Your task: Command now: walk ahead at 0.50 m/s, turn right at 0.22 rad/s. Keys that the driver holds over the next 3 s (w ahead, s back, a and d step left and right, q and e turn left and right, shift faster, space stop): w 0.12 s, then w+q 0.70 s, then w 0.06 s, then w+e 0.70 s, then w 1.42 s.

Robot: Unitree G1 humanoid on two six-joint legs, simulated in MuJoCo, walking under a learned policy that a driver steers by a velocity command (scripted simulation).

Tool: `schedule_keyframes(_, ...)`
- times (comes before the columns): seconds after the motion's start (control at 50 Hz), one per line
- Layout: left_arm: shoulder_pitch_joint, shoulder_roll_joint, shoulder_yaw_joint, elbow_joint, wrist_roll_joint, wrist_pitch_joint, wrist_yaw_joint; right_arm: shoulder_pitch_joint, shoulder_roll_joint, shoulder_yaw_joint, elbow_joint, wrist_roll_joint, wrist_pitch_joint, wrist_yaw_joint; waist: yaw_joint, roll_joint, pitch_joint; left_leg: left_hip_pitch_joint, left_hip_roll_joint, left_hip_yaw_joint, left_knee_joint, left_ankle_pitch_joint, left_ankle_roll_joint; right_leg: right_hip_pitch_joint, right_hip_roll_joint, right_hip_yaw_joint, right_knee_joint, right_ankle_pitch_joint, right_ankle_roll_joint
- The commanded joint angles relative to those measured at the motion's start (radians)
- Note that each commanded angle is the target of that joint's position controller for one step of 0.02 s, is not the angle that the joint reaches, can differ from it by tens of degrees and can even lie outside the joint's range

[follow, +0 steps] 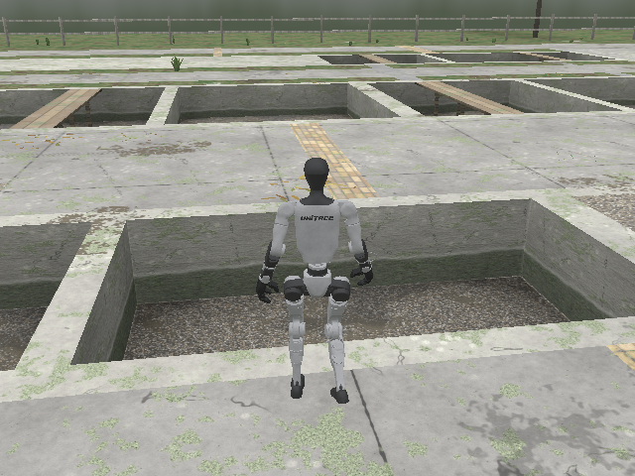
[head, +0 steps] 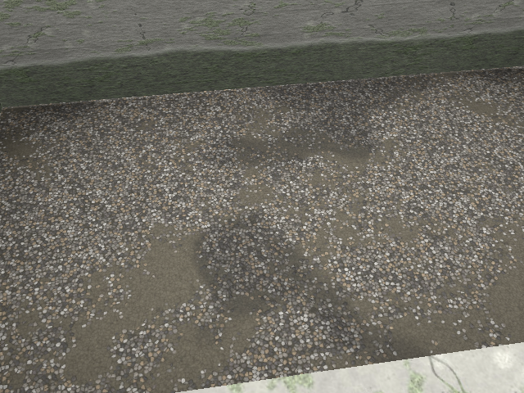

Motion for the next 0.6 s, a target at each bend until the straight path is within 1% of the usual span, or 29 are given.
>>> schedule_keyframes(0.02,-0.026,0.09,0.026,-0.097,0.013,-0.009,-0.007,0.093,-0.096,-0.02,-0.017,-0.019,0.015,-0.011,-0.016,0.132,0.056,0.203,0.263,-0.413,-0.3,-0.327,0.191,-0.342,-0.124,0.012,0.026,0.105,0.022)
schedule_keyframes(0.04,0.004,0.072,0.022,-0.081,0.008,-0.012,-0.01,0.093,-0.088,-0.019,-0.005,-0.026,0.016,-0.015,-0.001,0.155,0.052,0.154,0.233,-0.365,-0.314,-0.292,0.18,-0.291,-0.137,-0.01,-0.021,0.11,0.025)
schedule_keyframes(0.06,0.018,0.059,0.019,-0.073,0.01,-0.016,-0.011,0.104,-0.094,-0.021,0.004,-0.023,0.015,-0.016,0.005,0.164,0.037,0.134,0.22,-0.334,-0.318,-0.254,0.191,-0.264,-0.143,-0.037,-0.063,0.129,0.029)
schedule_keyframes(0.08,0.003,0.048,0.012,-0.066,0.005,-0.019,-0.015,0.12,-0.097,-0.024,0.007,-0.02,0.01,-0.018,-0.001,0.15,0.032,0.126,0.225,-0.318,-0.319,-0.233,0.201,-0.257,-0.147,-0.048,-0.126,0.156,0.023)
schedule_keyframes(0.1,-0.031,0.035,0.003,-0.074,0.011,-0.024,-0.019,0.122,-0.118,-0.03,0.007,-0.014,0.009,-0.02,-0.008,0.139,0.029,0.113,0.228,-0.296,-0.32,-0.209,0.203,-0.238,-0.16,-0.059,-0.211,0.199,0.016)
schedule_keyframes(0.14,-0.103,0.03,-0.01,-0.085,0.026,-0.037,-0.024,0.119,-0.155,-0.044,0.002,-0.002,0.016,-0.022,-0.031,0.143,0.026,0.051,0.21,-0.231,-0.311,-0.111,0.194,-0.132,-0.157,-0.094,-0.394,0.264,0.012)
schedule_keyframes(0.16,-0.129,0.03,-0.011,-0.087,0.027,-0.04,-0.027,0.146,-0.166,-0.049,0.006,0.003,0.025,-0.022,-0.043,0.139,0.03,0.026,0.209,-0.227,-0.295,-0.077,0.193,-0.084,-0.141,-0.106,-0.451,0.286,0.02)
schedule_keyframes(0.2,-0.155,0.044,-0.008,-0.091,0.018,-0.048,-0.036,0.195,-0.177,-0.054,0.013,0.009,0.041,-0.023,-0.052,0.133,0.02,0.025,0.228,-0.252,-0.27,-0.066,0.191,-0.01,-0.115,-0.109,-0.522,0.329,0.024)
schedule_keyframes(0.22,-0.143,0.061,0.0,-0.085,0.019,-0.051,-0.04,0.208,-0.181,-0.055,0.014,0.011,0.048,-0.027,-0.042,0.121,0.017,0.021,0.231,-0.265,-0.246,-0.098,0.176,0.036,-0.107,-0.109,-0.564,0.363,0.02)
schedule_keyframes(0.24,-0.112,0.059,0.005,-0.079,0.023,-0.054,-0.041,0.208,-0.17,-0.052,0.016,0.02,0.058,-0.029,-0.016,0.118,0.022,0.015,0.216,-0.27,-0.199,-0.135,0.155,0.083,-0.107,-0.114,-0.615,0.4,0.015)
schedule_keyframes(0.26,-0.066,0.061,0.01,-0.062,0.031,-0.061,-0.039,0.219,-0.157,-0.05,0.013,0.022,0.064,-0.03,0.009,0.105,0.016,-0.005,0.199,-0.28,-0.166,-0.162,0.136,0.158,-0.096,-0.123,-0.643,0.393,0.011)
schedule_keyframes(0.28,0.0,0.074,0.018,-0.048,0.039,-0.063,-0.032,0.213,-0.125,-0.04,0.008,0.022,0.065,-0.035,0.049,0.101,0.01,-0.042,0.163,-0.271,-0.091,-0.209,0.101,0.233,-0.13,-0.09,-0.663,0.385,0.001)
schedule_keyframes(0.3,0.104,0.121,0.03,-0.042,0.05,-0.066,-0.024,0.199,-0.046,-0.016,-0.014,0.013,0.064,-0.035,0.097,-0.024,-0.063,-0.13,0.069,-0.19,0.159,-0.302,0.035,0.381,-0.285,0.082,-0.708,0.388,-0.035)
schedule_keyframes(0.32,0.159,0.205,0.054,-0.02,0.055,-0.051,-0.032,0.257,-0.013,-0.006,-0.052,0.038,0.062,-0.045,0.076,-0.303,-0.13,-0.3,-0.017,-0.072,0.444,-0.437,-0.006,0.449,-0.464,0.41,-0.845,0.115,-0.152)
schedule_keyframes(0.34,0.133,0.148,0.039,-0.027,0.041,-0.053,-0.036,0.221,-0.093,-0.025,-0.062,0.049,0.055,-0.055,0.087,-0.245,-0.053,-0.421,-0.001,-0.139,0.596,-0.417,-0.016,0.401,-0.49,0.535,-0.896,-0.055,-0.194)
schedule_keyframes(0.36,0.097,0.108,0.026,-0.031,0.034,-0.058,-0.037,0.184,-0.121,-0.036,-0.063,0.047,0.055,-0.058,0.077,-0.17,0.0,-0.473,0.016,-0.162,0.667,-0.34,-0.016,0.367,-0.47,0.462,-0.889,-0.049,-0.177)
schedule_keyframes(0.38,0.056,0.103,0.022,-0.037,0.043,-0.055,-0.04,0.193,-0.109,-0.037,-0.05,0.037,0.062,-0.062,0.051,-0.136,0.008,-0.453,0.025,-0.161,0.717,-0.281,-0.015,0.321,-0.448,0.374,-0.875,0.073,-0.153)
schedule_keyframes(0.4,0.018,0.083,0.015,-0.04,0.046,-0.053,-0.04,0.211,-0.107,-0.04,-0.044,0.023,0.071,-0.063,0.026,-0.119,0.004,-0.436,0.039,-0.161,0.732,-0.233,-0.019,0.288,-0.429,0.296,-0.855,0.171,-0.14)
schedule_keyframes(0.42,-0.013,0.078,0.013,-0.043,0.06,-0.047,-0.036,0.23,-0.108,-0.047,-0.034,0.01,0.084,-0.063,0.008,-0.115,0.007,-0.385,0.047,-0.174,0.727,-0.187,-0.024,0.242,-0.41,0.22,-0.847,0.314,-0.117)
schedule_keyframes(0.44,-0.034,0.066,0.011,-0.04,0.064,-0.043,-0.035,0.249,-0.117,-0.053,-0.034,0.011,0.099,-0.063,-0.009,-0.11,-0.006,-0.342,0.049,-0.168,0.724,-0.177,-0.035,0.218,-0.394,0.161,-0.827,0.455,-0.112)
schedule_keyframes(0.46,-0.051,0.058,0.007,-0.033,0.067,-0.045,-0.033,0.249,-0.113,-0.051,-0.04,0.013,0.112,-0.064,-0.023,-0.094,-0.009,-0.311,0.058,-0.156,0.701,-0.167,-0.04,0.192,-0.384,0.106,-0.831,0.521,-0.11)
schedule_keyframes(0.48,-0.062,0.056,0.005,-0.029,0.069,-0.043,-0.03,0.241,-0.104,-0.05,-0.048,0.017,0.124,-0.063,-0.031,-0.094,-0.005,-0.296,0.061,-0.148,0.665,-0.145,-0.045,0.186,-0.378,0.074,-0.834,0.54,-0.112)
schedule_keyframes(0.5,-0.066,0.071,0.012,-0.021,0.072,-0.047,-0.031,0.213,-0.093,-0.044,-0.061,0.018,0.13,-0.064,-0.03,-0.071,0.005,-0.293,0.072,-0.136,0.617,-0.109,-0.047,0.182,-0.374,0.04,-0.84,0.552,-0.116)
schedule_keyframes(0.52,-0.068,0.085,0.018,-0.01,0.068,-0.046,-0.029,0.176,-0.076,-0.034,-0.08,0.013,0.135,-0.06,-0.025,-0.064,0.018,-0.295,0.088,-0.129,0.541,-0.066,-0.043,0.186,-0.371,0.008,-0.836,0.551,-0.11)
schedule_keyframes(0.56,-0.064,0.103,0.027,0.004,0.059,-0.04,-0.022,0.098,-0.047,-0.013,-0.117,0.006,0.135,-0.046,0.002,-0.058,0.039,-0.269,0.109,-0.088,0.396,0.002,-0.03,0.183,-0.371,-0.05,-0.822,0.563,-0.103)
schedule_keyframes(0.58,-0.064,0.114,0.03,0.009,0.057,-0.036,-0.021,0.073,-0.042,-0.006,-0.131,0.006,0.134,-0.038,0.014,-0.064,0.044,-0.244,0.112,-0.056,0.349,0.003,-0.026,0.175,-0.373,-0.073,-0.813,0.566,-0.106)
schedule_keyframes(0.6,-0.04,0.134,0.035,0.024,0.053,-0.03,-0.016,0.052,-0.057,-0.01,-0.147,0.01,0.128,-0.022,0.031,-0.079,0.029,-0.215,0.107,-0.024,0.35,-0.004,-0.013,0.17,-0.37,-0.086,-0.804,0.545,-0.111)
